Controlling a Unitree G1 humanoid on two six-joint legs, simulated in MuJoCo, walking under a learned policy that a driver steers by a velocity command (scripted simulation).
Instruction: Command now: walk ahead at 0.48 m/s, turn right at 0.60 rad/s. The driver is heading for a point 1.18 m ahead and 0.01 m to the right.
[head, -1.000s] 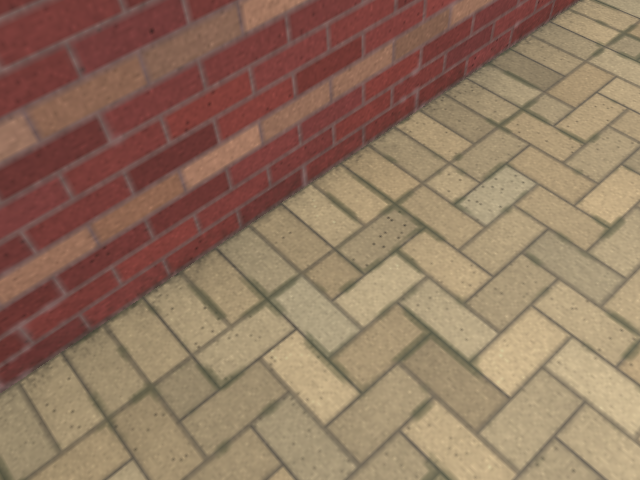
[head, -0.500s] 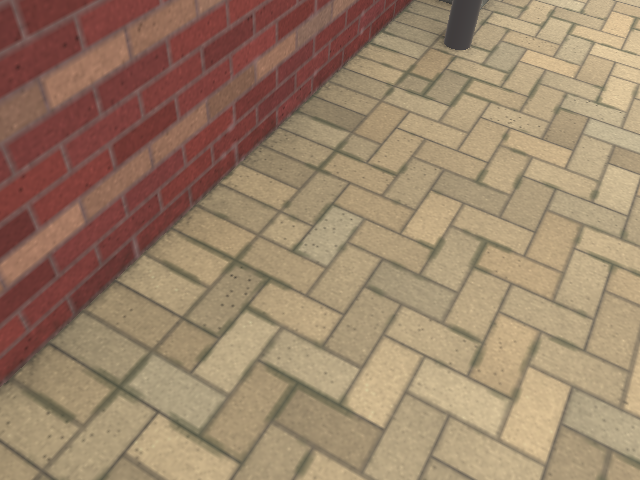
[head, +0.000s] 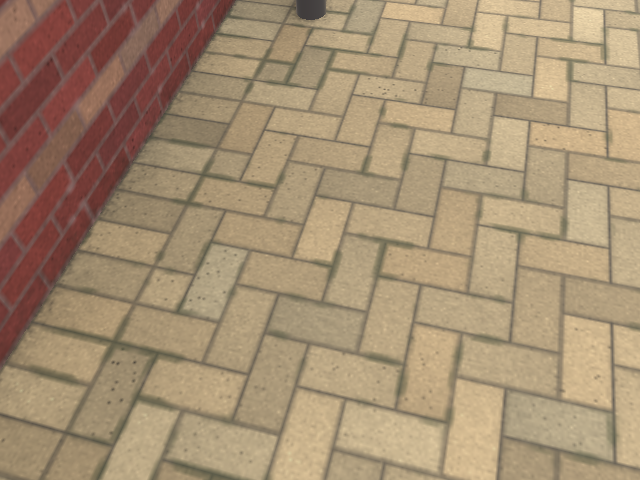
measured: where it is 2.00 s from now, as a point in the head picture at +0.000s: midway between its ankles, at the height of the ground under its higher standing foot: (331, 227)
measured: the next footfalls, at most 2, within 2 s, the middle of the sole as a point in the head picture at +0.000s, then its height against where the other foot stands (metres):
left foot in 0.26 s outside the picture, level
right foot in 0.76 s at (438, 428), level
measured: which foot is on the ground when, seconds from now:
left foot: up 0.00-0.24, down 0.26-0.76, up 0.78-1.00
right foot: down 0.00-0.26, up 0.28-0.74, down 0.76-1.00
